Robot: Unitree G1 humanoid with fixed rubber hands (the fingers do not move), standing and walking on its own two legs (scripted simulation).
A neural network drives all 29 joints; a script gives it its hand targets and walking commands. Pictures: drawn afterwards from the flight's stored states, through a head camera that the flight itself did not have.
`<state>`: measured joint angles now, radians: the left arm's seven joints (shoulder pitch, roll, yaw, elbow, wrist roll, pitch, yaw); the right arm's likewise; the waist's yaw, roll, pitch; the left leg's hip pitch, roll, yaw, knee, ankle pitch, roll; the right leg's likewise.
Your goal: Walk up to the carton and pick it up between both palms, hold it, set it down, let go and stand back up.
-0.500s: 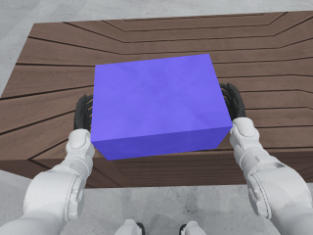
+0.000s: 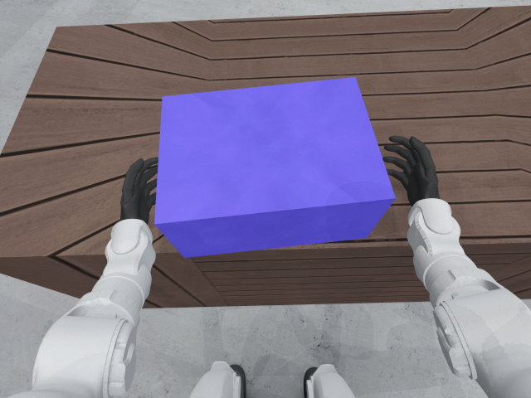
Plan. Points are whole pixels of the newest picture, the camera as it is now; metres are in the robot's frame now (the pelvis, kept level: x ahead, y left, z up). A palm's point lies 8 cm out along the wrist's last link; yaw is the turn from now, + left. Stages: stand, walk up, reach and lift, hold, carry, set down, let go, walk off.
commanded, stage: set down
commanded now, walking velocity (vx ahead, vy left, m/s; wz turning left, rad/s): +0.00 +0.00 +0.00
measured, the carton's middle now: (267, 169) +0.48 +0.02 -0.02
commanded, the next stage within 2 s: none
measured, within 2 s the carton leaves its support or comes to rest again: neither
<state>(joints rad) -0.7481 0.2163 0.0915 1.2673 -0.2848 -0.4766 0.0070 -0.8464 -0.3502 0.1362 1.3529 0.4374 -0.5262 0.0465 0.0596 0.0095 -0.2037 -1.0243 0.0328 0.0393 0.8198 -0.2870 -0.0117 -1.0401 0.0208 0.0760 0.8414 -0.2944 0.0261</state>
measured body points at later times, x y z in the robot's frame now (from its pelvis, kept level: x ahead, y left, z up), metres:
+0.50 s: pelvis -0.03 +0.00 +0.00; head +0.09 -0.02 +0.44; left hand +0.31 +0.24 -0.01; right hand +0.36 -0.23 -0.02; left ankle +0.04 +0.13 -0.68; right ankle +0.04 -0.13 -0.68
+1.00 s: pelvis -0.02 +0.01 +0.02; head -0.02 +0.01 +0.47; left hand +0.24 +0.26 +0.02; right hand +0.28 -0.23 +0.02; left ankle +0.04 +0.13 -0.68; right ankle +0.04 -0.12 -0.68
